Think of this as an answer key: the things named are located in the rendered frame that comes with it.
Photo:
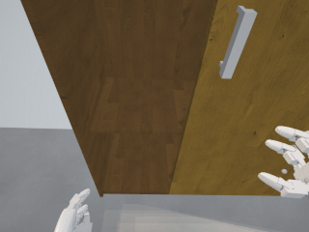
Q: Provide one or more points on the robot right hand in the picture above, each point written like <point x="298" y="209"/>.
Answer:
<point x="292" y="188"/>

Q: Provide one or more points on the handle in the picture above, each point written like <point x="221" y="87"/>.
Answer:
<point x="237" y="42"/>

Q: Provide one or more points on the robot left hand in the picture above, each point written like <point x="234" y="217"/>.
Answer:
<point x="70" y="217"/>

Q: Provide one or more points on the wardrobe door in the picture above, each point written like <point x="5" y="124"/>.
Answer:
<point x="228" y="121"/>

